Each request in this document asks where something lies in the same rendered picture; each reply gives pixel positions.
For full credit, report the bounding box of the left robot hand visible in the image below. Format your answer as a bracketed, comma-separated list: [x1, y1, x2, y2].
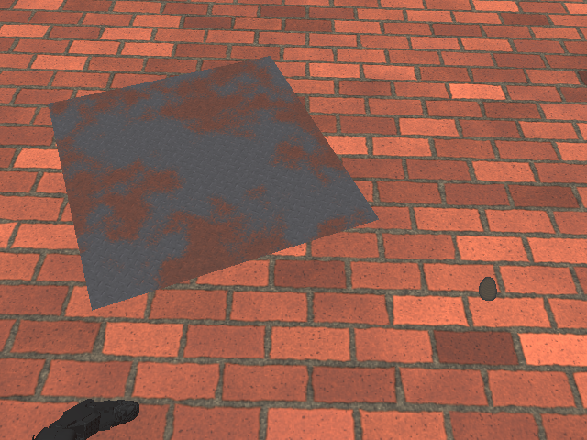
[32, 399, 139, 440]

